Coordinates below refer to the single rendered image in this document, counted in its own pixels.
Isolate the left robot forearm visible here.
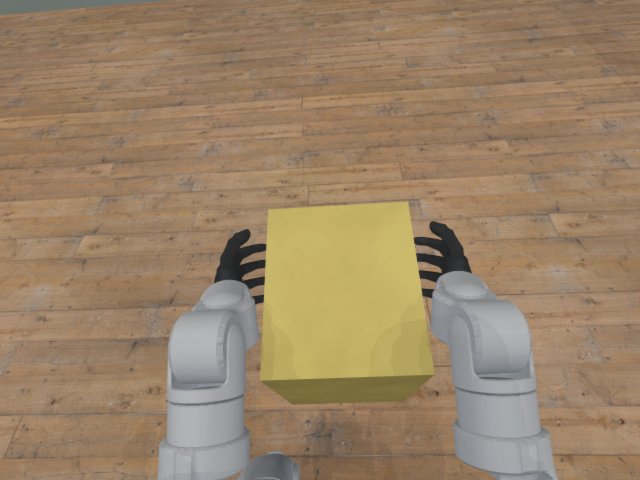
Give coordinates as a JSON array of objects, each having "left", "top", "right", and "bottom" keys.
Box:
[{"left": 157, "top": 280, "right": 259, "bottom": 480}]

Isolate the carton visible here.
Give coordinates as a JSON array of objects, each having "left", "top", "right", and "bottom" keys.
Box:
[{"left": 260, "top": 202, "right": 435, "bottom": 405}]

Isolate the robot left hand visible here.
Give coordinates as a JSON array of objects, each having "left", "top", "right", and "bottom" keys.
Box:
[{"left": 214, "top": 229, "right": 266, "bottom": 305}]

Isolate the right robot forearm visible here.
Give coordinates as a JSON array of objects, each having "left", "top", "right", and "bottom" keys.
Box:
[{"left": 431, "top": 271, "right": 558, "bottom": 480}]

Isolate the robot right hand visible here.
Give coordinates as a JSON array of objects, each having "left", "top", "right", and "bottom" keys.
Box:
[{"left": 414, "top": 221, "right": 472, "bottom": 298}]

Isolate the robot left thigh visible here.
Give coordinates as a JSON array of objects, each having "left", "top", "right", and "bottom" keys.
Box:
[{"left": 237, "top": 454, "right": 300, "bottom": 480}]

